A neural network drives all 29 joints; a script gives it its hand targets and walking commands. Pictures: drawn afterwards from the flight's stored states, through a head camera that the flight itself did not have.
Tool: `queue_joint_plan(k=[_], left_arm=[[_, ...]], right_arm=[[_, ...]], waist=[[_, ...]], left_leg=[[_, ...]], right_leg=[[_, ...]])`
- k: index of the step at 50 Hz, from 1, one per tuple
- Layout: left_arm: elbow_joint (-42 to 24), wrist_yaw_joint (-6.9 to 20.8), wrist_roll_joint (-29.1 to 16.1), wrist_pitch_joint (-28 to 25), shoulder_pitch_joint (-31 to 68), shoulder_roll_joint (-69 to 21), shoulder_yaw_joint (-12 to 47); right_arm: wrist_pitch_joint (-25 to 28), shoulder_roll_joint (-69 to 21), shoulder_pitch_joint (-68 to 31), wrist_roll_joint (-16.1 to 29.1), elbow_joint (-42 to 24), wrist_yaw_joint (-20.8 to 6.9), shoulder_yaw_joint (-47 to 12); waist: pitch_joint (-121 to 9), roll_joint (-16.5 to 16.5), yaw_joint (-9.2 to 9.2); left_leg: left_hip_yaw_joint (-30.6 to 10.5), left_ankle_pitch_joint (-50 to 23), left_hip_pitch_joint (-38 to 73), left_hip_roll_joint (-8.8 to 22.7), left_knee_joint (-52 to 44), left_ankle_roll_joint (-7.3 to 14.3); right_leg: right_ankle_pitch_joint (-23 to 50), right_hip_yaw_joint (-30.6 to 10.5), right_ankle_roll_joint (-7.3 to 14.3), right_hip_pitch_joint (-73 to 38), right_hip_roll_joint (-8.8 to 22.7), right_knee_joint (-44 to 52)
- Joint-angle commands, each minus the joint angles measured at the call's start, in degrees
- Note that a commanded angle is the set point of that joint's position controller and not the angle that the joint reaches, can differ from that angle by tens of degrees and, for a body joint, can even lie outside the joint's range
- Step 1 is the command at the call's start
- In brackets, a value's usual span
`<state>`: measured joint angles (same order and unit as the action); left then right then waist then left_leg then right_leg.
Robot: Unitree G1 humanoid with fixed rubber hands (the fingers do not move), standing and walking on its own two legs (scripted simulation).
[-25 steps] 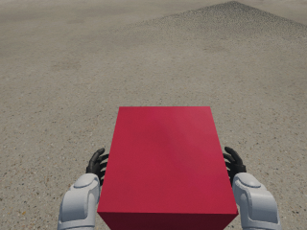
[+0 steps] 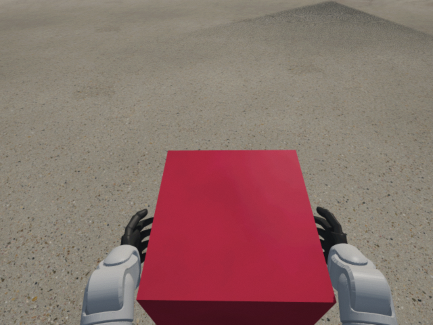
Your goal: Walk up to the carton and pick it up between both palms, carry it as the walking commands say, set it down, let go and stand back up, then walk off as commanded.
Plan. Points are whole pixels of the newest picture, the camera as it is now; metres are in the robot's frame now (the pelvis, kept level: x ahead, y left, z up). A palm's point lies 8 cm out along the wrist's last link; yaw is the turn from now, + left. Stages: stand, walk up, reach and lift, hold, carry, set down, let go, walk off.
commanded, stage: carry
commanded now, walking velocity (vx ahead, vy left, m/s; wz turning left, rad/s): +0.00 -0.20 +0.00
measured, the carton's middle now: (231, 246) +0.31 +0.00 -0.01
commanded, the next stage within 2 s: none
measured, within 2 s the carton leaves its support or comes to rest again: neither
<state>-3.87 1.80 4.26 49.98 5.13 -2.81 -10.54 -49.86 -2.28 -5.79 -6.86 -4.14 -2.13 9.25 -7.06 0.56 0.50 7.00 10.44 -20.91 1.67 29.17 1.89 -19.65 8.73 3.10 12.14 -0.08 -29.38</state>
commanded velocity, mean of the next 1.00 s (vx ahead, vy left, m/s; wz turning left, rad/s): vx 0.00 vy -0.20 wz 0.00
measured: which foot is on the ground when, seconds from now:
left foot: down 0.00-1.00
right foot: down 0.00-1.00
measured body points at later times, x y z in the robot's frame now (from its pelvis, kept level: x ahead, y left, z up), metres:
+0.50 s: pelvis -0.02 -0.04 -0.01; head -0.04 -0.02 +0.44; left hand +0.25 +0.13 +0.06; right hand +0.24 -0.23 +0.08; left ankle +0.05 +0.10 -0.73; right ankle -0.04 -0.08 -0.73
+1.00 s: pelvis -0.02 -0.05 -0.02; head -0.04 -0.02 +0.43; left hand +0.24 +0.13 +0.05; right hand +0.24 -0.23 +0.07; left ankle +0.05 +0.10 -0.73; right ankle -0.04 -0.08 -0.73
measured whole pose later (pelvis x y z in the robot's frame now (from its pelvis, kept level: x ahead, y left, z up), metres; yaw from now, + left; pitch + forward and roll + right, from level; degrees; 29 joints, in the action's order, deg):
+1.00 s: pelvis -0.02 -0.05 -0.02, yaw -1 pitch +2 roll +0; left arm -22.8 -0.1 2.6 69.4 4.3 -4.3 -11.4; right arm -67.6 -3.8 -4.6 -3.5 -21.3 -0.9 10.7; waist -5.6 3.2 -0.5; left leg 7.5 12.3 -25.8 7.9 38.3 -1.1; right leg -23.0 11.0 7.7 16.8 -3.4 -37.5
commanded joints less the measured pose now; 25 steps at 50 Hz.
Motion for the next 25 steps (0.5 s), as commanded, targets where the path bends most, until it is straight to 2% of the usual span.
queue_joint_plan(k=[1,4,6,8,12,14,15,16,21,25], left_arm=[[-29.35,6.34,-19.82,5.37,27.66,-40.06,44.76],[-23.02,6.73,-18.01,13.07,21.55,-37.97,43.16],[-23.25,7.57,-18.66,15.58,22.06,-37.36,43.74],[-24.53,8.16,-20.08,16.92,25.61,-39.62,44.86],[-23.17,8.8,-20.52,18.76,27.51,-42.78,44.64],[-23.44,8.88,-20.51,19.13,28.48,-43.69,44.27],[-23.39,8.77,-20.38,19.37,28.78,-44.16,44.13],[-23.35,8.85,-20.29,19.49,28.65,-44.44,44.04],[-22.62,8.9,-19.66,19.92,28.38,-45.69,43.67],[-23.76,8.74,-19.64,19.87,29.27,-46.16,44.14]], right_arm=[[-4.6,-40.43,-23.66,20.21,-26.33,-5.88,-41.0],[-12.31,-37.09,-17.92,18.36,-21.27,-6.19,-38.11],[-15.14,-36.52,-17.55,18.7,-21.21,-6.89,-38.49],[-16.66,-38.57,-19.65,19.74,-21.46,-7.76,-38.71],[-18.29,-41.3,-23.62,20.77,-21.95,-8.9,-39.13],[-18.79,-42.57,-24.32,21.28,-21.74,-9.27,-39.43],[-19.04,-43.05,-24.3,21.5,-21.08,-9.49,-39.32],[-19.15,-43.35,-25.03,21.63,-21.54,-9.54,-39.55],[-19.51,-44.23,-26.1,22.1,-21.41,-10.01,-40.11],[-19.32,-45.32,-26.44,22.59,-21.18,-10.22,-40.64]], waist=[[-11.34,0.38,-0.44],[-14.5,-2.87,-0.56],[-13.8,-3.85,-0.58],[-11.85,-4.71,-0.56],[-9.81,-3.2,-0.48],[-9.74,-1.55,-0.5],[-10.22,-2.35,-0.51],[-9.8,-1.18,-0.46],[-8.84,0.84,-0.52],[-8.8,2.52,-0.6]], left_leg=[[-7.07,-11.18,8.03,8.87,-2.19,1.31],[-10.37,-17.2,10.95,12.57,-1.2,2.8],[-10.68,-18.61,10.68,13.66,-1.41,2.93],[-9.88,-16.51,8.81,13.42,-1.95,2.14],[-6.09,-8.51,5.52,11.0,0.11,0.18],[-5.4,-6.19,4.59,10.59,1.33,-0.05],[-5.04,-6.16,4.81,10.41,1.95,-0.16],[-4.7,-5.12,3.54,10.12,2.66,-0.24],[-1.5,1.5,0.22,7.83,7.21,-1.44],[0.56,7.0,-1.79,6.17,9.08,-1.88]], right_leg=[[6.85,-5.25,0.51,1.51,6.76,4.87],[6.09,-5.57,0.1,3.35,6.06,3.25],[6.59,-6.0,-0.59,4.49,6.0,3.08],[5.58,-6.02,-0.57,4.78,5.77,3.45],[5.89,-6.08,0.61,4.67,6.08,5.12],[7.09,-6.32,1.19,4.77,6.26,4.94],[7.82,-6.33,1.56,4.82,6.5,4.56],[8.63,-6.69,1.52,4.39,6.82,4.82],[13.95,-8.83,3.37,4.48,8.94,5.48],[21.66,-10.12,4.63,3.17,10.59,4.76]])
